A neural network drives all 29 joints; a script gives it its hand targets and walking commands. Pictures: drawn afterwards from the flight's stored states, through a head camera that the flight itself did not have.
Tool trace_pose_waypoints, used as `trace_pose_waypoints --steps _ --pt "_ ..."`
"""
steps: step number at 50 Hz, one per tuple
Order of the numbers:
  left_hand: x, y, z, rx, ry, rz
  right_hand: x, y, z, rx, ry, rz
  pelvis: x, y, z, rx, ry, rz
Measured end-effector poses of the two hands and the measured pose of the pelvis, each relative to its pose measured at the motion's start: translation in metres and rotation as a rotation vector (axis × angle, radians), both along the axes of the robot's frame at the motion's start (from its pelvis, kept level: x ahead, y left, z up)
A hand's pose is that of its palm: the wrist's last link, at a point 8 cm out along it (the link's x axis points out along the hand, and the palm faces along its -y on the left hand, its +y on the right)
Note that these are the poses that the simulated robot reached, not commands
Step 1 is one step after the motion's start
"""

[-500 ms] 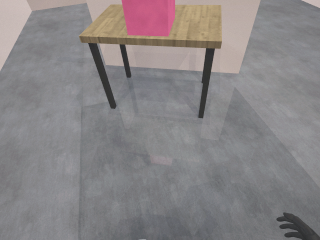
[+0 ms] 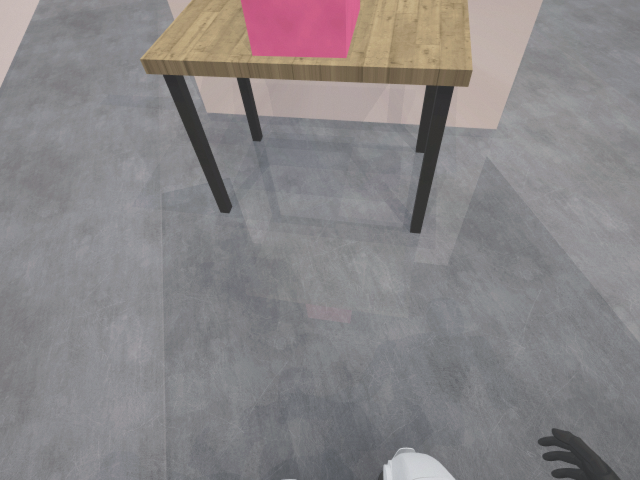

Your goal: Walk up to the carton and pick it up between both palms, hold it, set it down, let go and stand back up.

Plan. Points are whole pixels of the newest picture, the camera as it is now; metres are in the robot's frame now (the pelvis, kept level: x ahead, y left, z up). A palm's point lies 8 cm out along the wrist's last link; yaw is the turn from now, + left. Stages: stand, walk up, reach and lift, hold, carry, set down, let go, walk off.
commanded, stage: walk up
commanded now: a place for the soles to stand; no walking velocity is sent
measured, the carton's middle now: out of the picture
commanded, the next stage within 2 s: none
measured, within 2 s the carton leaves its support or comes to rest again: neither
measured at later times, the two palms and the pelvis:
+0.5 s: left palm (35, 435) +0.21 +0.42 -0.08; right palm (505, 386) +0.24 -0.21 -0.07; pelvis +0.13 +0.10 +0.00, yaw -2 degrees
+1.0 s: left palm (16, 389) +0.27 +0.46 -0.06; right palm (464, 303) +0.36 -0.20 -0.07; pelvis +0.25 +0.12 +0.00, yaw -3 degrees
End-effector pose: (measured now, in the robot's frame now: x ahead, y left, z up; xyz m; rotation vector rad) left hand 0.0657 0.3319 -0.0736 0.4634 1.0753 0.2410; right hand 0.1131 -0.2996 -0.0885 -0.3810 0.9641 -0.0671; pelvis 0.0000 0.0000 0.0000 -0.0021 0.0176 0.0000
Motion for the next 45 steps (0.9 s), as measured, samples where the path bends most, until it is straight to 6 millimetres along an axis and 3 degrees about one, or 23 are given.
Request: trace_pose_waypoints --steps 6,11,16,18,21,27,33,38,45 --pt "-0.003 0.013 0.017 0.025 0.046 0.036 0.043 0.002 0.017 0.000 -0.053 0.012 0.035 0.008 0.012 0.001 -0.053 -0.004" --pt "0.017 0.032 0.016 0.021 0.046 0.046 0.070 0.011 0.027 -0.022 -0.065 0.016 0.063 0.026 0.013 -0.012 -0.076 -0.013" --pt "0.053 0.061 0.003 0.001 0.024 0.035 0.098 0.034 0.028 -0.061 -0.069 0.024 0.090 0.056 0.004 -0.035 -0.071 -0.015" --pt "0.073 0.074 -0.009 -0.007 0.016 0.017 0.105 0.045 0.022 -0.077 -0.071 0.024 0.099 0.071 -0.006 -0.039 -0.065 -0.021" --pt "0.107 0.084 -0.012 -0.017 0.010 -0.011 0.111 0.064 0.019 -0.063 -0.059 -0.004 0.114 0.085 -0.003 -0.032 -0.055 -0.034" --pt "0.160 0.094 -0.009 -0.031 -0.014 -0.034 0.132 0.091 0.017 -0.040 -0.024 -0.030 0.140 0.099 0.003 -0.041 -0.006 -0.037" --pt "0.194 0.095 -0.008 -0.017 -0.008 -0.036 0.156 0.095 0.004 -0.020 0.020 -0.030 0.166 0.099 0.001 -0.024 0.026 -0.028" --pt "0.202 0.091 -0.009 0.013 0.023 -0.020 0.183 0.089 -0.008 -0.004 0.028 -0.034 0.192 0.091 -0.006 -0.010 0.013 -0.028" --pt "0.186 0.109 0.009 0.056 0.088 0.028 0.233 0.093 0.008 0.001 -0.043 -0.030 0.229 0.101 0.004 -0.004 -0.055 -0.037"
